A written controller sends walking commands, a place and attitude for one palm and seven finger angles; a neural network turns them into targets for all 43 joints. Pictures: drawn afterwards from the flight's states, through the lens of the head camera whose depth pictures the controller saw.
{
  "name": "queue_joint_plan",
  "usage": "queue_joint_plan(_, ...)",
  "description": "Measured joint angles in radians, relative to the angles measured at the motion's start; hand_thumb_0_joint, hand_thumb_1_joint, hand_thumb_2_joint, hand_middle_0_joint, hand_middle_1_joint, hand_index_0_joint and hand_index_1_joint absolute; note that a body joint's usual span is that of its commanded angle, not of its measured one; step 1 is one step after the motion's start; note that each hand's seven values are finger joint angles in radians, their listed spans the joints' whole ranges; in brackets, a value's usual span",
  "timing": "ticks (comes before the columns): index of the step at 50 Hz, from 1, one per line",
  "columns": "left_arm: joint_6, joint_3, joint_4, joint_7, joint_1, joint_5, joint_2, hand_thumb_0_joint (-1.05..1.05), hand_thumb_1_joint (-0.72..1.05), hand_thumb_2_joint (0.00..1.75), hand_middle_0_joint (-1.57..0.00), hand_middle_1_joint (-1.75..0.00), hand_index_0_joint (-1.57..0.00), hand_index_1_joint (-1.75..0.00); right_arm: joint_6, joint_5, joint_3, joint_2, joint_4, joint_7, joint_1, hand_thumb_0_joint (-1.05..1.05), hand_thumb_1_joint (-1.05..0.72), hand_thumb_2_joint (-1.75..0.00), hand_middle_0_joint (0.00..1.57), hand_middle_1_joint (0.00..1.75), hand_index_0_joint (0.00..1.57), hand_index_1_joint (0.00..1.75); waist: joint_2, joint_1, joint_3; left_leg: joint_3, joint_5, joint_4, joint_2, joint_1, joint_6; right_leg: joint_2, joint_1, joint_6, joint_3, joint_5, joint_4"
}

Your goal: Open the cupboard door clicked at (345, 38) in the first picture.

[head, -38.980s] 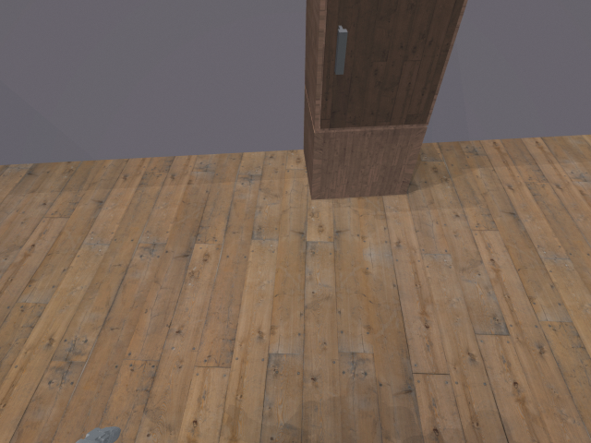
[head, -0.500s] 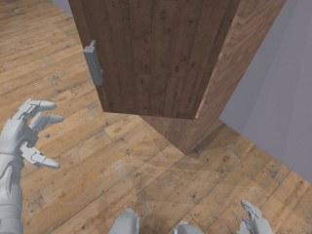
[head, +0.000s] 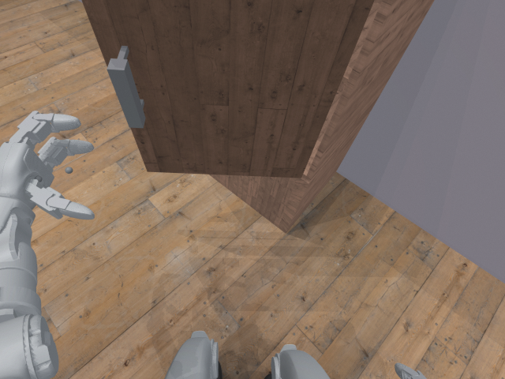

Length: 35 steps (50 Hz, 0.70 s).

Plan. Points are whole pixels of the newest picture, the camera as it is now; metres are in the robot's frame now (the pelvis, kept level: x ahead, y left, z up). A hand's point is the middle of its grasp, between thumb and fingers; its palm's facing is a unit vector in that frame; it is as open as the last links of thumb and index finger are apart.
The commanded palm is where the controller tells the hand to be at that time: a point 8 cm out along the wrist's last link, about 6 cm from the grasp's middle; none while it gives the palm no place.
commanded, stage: move the hooked fingers beside the handle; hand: left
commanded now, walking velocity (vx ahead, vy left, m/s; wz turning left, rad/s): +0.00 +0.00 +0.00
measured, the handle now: (130, 88) +0.60 +0.23 +0.05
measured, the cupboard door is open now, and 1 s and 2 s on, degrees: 40 40 40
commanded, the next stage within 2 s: slide the fingers in behind the handle in 1.66 s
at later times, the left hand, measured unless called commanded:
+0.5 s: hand (79, 126) +0.49 +0.29 +0.06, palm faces +0.01 -1.00 -0.01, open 14.0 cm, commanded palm +0.49 +0.33 +0.06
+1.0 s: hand (85, 96) +0.55 +0.29 +0.07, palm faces +0.02 -1.00 -0.02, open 14.0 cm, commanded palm +0.54 +0.32 +0.05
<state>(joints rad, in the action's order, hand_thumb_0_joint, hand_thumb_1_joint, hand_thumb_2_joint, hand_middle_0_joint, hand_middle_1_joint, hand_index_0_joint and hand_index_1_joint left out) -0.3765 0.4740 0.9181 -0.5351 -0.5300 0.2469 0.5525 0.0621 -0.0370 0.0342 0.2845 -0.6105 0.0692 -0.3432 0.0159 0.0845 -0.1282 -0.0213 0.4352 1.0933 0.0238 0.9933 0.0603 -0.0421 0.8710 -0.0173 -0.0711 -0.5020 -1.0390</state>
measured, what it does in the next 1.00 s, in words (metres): stands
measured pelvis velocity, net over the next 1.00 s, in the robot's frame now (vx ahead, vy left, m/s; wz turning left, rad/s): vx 0.00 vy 0.01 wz -0.06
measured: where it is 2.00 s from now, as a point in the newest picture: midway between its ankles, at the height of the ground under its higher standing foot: outside the picture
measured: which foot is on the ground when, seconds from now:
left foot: down 0.00-1.00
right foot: down 0.00-1.00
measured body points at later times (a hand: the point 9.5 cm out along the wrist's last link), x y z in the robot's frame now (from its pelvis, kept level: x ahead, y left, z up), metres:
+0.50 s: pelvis +0.00 +0.00 -0.02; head +0.15 +0.04 +0.41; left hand +0.48 +0.34 +0.06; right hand +0.02 -0.28 -0.11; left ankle +0.05 +0.08 -0.66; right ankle +0.00 -0.12 -0.66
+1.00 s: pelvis +0.00 +0.01 -0.03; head +0.18 +0.05 +0.38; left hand +0.54 +0.34 +0.07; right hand -0.03 -0.26 -0.11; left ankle +0.05 +0.08 -0.66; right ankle +0.00 -0.12 -0.66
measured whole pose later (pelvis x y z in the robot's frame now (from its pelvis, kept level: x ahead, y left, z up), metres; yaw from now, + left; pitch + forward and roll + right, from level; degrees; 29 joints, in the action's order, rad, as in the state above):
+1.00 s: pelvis +0.00 +0.01 -0.03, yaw -4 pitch +29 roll -8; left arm -0.30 0.55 1.31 -0.51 -1.09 0.05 0.94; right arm -0.08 -0.01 0.11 0.29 -0.58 0.06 -0.40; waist 0.04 0.24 -0.10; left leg 0.01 0.47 1.23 0.07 1.27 0.07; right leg -0.09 1.12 -0.01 -0.10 -0.51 -1.12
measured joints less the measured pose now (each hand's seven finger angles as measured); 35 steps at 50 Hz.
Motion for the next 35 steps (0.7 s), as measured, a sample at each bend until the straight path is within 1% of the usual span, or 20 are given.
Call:
queue_joint_plan(3, -0.004, 0.001, 0.039, 0.009, -0.035, -0.012, 0.012, -0.01, -0.5, 0.3, -0.3, -1.2, -0.3, -1.2, -0.014, 0.002, 0.002, -0.003, 0.003, -0.003, -0.004, 0.0, -0.91, -0.89, 0.21, 0.3, 0.21, 0.3, -0.001, 0.008, -0.002, -0.004, 0.0, -0.003, 0.001, 0.004, 0.003, -0.001, 0.006, 0.003, 0.005, 0.003, 0.003)
queue_joint_plan(8, -0.011, 0.013, 0.127, 0.022, -0.113, -0.041, 0.05, -0.01, -0.5, 0.3, -0.3, -1.2, -0.3, -1.2, -0.038, 0.007, 0.009, -0.002, 0.009, -0.007, -0.008, 0.0, -0.91, -0.89, 0.21, 0.3, 0.21, 0.3, -0.001, 0.024, -0.001, -0.005, 0.003, 0.008, 0.003, 0.028, 0.006, -0.003, 0.028, 0.005, 0.005, 0.002, -0.004)
queue_joint_plan(14, -0.026, 0.027, 0.203, 0.018, -0.194, -0.059, 0.099, -0.01, -0.5, 0.3, -0.3, -1.2, -0.3, -1.2, -0.068, 0.011, 0.014, 0.003, 0.004, -0.009, -0.014, 0.0, -0.91, -0.89, 0.21, 0.3, 0.21, 0.3, -0.003, 0.039, 0.001, -0.003, 0.01, 0.031, 0.009, 0.064, 0.007, -0.008, 0.062, 0.006, 0.004, -0.002, -0.021)
queue_joint_plan(20, -0.015, 0.031, 0.263, 0.019, -0.276, -0.083, 0.148, -0.01, -0.5, 0.3, -0.3, -1.2, -0.3, -1.2, -0.09, 0.015, 0.021, 0.012, 0.001, -0.008, -0.022, 0.0, -0.91, -0.89, 0.21, 0.3, 0.21, 0.3, 0.0, 0.058, 0.007, 0.004, 0.015, 0.054, 0.013, 0.109, 0.006, -0.012, 0.102, 0.005, -0.004, -0.005, -0.037)
queue_joint_plan(25, -0.003, 0.045, 0.302, 0.025, -0.349, -0.109, 0.196, -0.01, -0.5, 0.3, -0.3, -1.2, -0.3, -1.2, -0.1, 0.019, 0.029, 0.016, 0.0, -0.006, -0.024, 0.0, -0.91, -0.89, 0.21, 0.3, 0.21, 0.3, 0.001, 0.081, 0.011, 0.011, 0.02, 0.078, 0.018, 0.154, 0.005, -0.017, 0.143, 0.004, -0.01, -0.008, -0.055)
queue_joint_plan(35, 0.043, 0.067, 0.355, 0.034, -0.465, -0.154, 0.292, -0.01, -0.5, 0.3, -0.3, -1.2, -0.3, -1.2, -0.122, 0.023, 0.049, 0.016, 0.015, -0.007, -0.036, 0.0, -0.91, -0.89, 0.21, 0.3, 0.21, 0.3, 0.012, 0.122, 0.021, 0.021, 0.029, 0.111, 0.032, 0.22, 0.004, -0.031, 0.203, 0.002, -0.018, -0.008, -0.073)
